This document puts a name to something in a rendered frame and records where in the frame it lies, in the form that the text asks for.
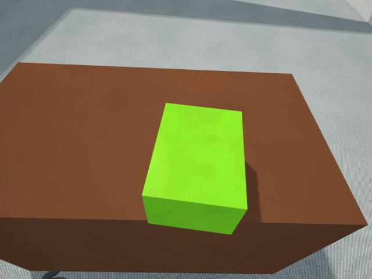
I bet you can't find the pedestal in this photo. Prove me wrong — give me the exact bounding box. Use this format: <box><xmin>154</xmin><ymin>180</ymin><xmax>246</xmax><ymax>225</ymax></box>
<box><xmin>0</xmin><ymin>62</ymin><xmax>368</xmax><ymax>274</ymax></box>

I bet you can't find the carton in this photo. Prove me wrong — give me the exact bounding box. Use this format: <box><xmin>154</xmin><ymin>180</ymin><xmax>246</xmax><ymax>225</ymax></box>
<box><xmin>142</xmin><ymin>103</ymin><xmax>248</xmax><ymax>235</ymax></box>

